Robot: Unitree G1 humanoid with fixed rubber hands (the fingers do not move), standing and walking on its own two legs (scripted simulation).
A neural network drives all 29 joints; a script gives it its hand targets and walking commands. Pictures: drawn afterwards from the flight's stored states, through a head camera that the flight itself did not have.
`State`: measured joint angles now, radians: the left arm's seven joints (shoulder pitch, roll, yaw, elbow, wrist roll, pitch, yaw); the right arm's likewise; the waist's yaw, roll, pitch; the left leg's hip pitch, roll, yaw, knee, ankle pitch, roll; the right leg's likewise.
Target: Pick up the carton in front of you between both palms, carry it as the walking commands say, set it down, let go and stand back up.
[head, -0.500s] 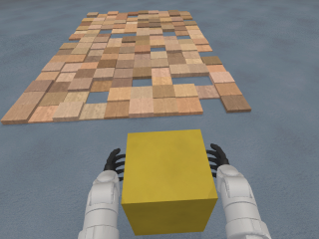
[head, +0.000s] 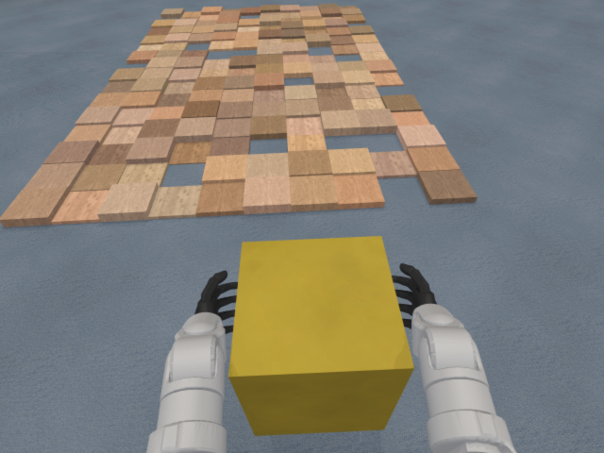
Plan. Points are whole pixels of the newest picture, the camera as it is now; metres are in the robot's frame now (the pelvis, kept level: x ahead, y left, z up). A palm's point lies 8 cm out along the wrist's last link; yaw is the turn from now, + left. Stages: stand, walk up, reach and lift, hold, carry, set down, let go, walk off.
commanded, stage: reach and lift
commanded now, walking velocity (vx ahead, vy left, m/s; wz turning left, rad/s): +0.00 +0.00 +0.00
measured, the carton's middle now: (315, 339) +0.30 +0.00 -0.05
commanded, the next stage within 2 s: hold in 0.42 s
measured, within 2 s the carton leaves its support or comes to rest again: neither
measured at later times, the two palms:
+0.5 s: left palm (206, 322) +0.29 +0.15 +0.04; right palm (425, 311) +0.29 -0.15 +0.04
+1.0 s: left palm (204, 317) +0.29 +0.15 +0.05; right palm (429, 309) +0.28 -0.15 +0.05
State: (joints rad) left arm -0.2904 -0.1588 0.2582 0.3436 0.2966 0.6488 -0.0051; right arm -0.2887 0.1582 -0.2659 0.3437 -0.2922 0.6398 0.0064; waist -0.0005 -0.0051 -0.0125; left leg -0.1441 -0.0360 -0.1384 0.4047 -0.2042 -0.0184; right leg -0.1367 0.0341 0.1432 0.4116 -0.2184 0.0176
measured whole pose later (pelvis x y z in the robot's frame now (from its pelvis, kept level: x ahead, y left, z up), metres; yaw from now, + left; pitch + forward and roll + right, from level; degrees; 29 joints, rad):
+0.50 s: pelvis +0.00 +0.00 +0.00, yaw +0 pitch -5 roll +0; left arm -0.26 -0.15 0.22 0.27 0.28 0.71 0.00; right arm -0.26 0.15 -0.23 0.28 -0.27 0.70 0.00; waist 0.00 -0.01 -0.01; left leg -0.08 -0.03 -0.14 0.37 -0.19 -0.02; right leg -0.08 0.03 0.14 0.37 -0.21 0.01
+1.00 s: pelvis -0.01 +0.00 +0.00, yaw +0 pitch -7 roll +0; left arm -0.31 -0.17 0.26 0.27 0.30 0.75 -0.01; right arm -0.31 0.16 -0.27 0.27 -0.30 0.74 0.02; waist 0.00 0.00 0.01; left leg -0.06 -0.03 -0.13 0.37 -0.18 -0.02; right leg -0.06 0.03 0.14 0.38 -0.20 0.02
